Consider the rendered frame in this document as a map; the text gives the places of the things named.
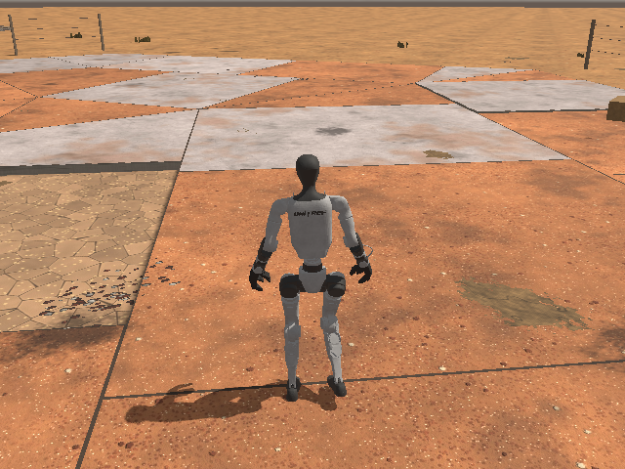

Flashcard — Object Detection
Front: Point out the robot left hand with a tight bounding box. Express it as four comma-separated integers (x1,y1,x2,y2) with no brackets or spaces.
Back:
249,264,271,291

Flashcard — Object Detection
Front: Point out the robot right hand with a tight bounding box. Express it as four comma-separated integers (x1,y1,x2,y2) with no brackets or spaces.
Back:
350,263,372,283

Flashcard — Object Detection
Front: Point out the robot right upper arm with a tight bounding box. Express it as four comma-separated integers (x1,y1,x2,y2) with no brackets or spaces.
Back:
329,195,359,248

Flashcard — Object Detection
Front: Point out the robot left upper arm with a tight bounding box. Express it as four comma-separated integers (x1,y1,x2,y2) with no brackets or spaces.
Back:
263,197,289,252

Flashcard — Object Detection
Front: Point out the left robot forearm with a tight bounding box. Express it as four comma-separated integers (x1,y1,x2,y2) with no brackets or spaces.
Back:
252,237,272,274

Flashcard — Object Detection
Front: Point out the robot head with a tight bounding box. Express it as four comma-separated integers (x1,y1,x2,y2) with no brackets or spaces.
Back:
293,154,326,201

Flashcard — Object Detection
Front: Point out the humanoid robot torso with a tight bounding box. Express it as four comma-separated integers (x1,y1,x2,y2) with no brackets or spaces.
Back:
287,191,333,293

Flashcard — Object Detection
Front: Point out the right robot forearm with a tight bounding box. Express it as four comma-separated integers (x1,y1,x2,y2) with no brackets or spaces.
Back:
350,233,369,268

